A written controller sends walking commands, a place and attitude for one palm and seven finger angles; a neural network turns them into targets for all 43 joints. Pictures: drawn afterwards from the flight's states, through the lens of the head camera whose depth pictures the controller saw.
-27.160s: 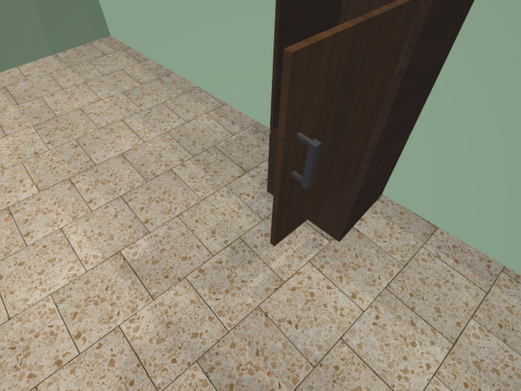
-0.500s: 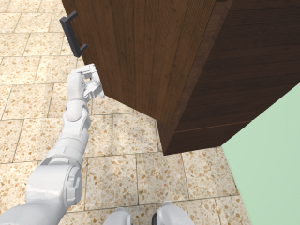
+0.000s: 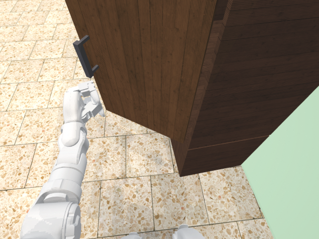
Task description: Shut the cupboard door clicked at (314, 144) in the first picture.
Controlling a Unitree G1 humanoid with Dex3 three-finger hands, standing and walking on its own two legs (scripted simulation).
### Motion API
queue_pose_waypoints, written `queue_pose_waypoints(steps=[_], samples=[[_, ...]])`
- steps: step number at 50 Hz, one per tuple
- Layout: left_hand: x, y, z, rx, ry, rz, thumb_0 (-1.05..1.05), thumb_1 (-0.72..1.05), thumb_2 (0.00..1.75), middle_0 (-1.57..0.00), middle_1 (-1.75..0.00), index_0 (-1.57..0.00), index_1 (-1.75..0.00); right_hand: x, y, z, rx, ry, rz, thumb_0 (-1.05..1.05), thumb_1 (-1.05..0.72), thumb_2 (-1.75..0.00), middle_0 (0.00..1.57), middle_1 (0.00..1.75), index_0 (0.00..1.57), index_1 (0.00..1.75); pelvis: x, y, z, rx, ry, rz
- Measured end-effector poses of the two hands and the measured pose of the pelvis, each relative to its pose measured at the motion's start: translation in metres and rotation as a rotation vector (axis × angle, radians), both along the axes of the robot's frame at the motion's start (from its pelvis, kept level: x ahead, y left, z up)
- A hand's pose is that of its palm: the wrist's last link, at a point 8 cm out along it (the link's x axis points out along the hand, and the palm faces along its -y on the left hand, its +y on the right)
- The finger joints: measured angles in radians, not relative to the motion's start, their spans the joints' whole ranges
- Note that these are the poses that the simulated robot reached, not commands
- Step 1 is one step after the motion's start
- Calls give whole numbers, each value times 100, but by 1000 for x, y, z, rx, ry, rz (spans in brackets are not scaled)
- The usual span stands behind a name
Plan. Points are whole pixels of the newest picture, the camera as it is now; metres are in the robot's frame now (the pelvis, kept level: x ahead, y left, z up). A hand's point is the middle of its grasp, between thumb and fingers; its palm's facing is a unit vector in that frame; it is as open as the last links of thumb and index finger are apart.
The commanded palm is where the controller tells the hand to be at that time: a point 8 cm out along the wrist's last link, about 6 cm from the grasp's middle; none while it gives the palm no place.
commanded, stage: draw the hand back to the body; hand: left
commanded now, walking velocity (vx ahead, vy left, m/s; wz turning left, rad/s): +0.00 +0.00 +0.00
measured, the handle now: (87, 57) +0.66 +0.21 +0.05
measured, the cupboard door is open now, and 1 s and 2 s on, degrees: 52 52 52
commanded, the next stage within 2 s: step back with the hand held close in 1.36 s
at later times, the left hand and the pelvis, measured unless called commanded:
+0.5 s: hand (44, 143) +0.30 +0.21 +0.15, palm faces +0.19 -0.96 -0.21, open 3.2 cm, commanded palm +0.25 +0.25 +0.16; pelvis +0.01 +0.01 +0.05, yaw +3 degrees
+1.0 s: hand out of the picture +0.20 +0.29 +0.21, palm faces +0.47 -0.77 -0.43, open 6.3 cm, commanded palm +0.15 +0.32 +0.23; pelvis +0.02 +0.01 +0.06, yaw +3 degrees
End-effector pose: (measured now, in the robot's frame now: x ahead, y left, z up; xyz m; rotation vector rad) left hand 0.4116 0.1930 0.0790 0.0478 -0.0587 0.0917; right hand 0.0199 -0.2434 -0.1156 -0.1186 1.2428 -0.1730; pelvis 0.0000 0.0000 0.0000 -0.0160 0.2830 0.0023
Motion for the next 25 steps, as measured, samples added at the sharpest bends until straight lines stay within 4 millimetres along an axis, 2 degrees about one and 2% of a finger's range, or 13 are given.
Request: queue_pose_waypoints(steps=[5, 13, 19, 25], samples=[[-39, 16, 11, -42, 35, 19, 2, 90, 90, -130, -149, -130, -150, 28, -4, 19, -25, -98, 14, 1, -90, -90, 21, 30, 20, 30, 4, 0, 14, -2, -69, 9], [-82, 32, 41, -11, -25, -2, 2, 90, 90, -130, -149, -129, -149, 107, -2, 51, -65, -352, 110, 1, -90, -90, 20, 30, 20, 30, -1, 2, 24, -3, -145, 37], [-114, 41, 57, 86, 21, 14, 2, 90, 90, -122, -140, -121, -141, 159, 17, 78, -47, -501, 132, 1, -90, -90, 20, 30, 20, 30, 4, 5, 34, 7, -205, 35], [-147, 61, 77, 159, 32, 106, 2, 90, 90, -109, -126, -108, -126, 189, 44, 96, -17, -561, 183, 1, -90, -90, 20, 30, 20, 30, 12, 7, 45, 7, -264, 47]])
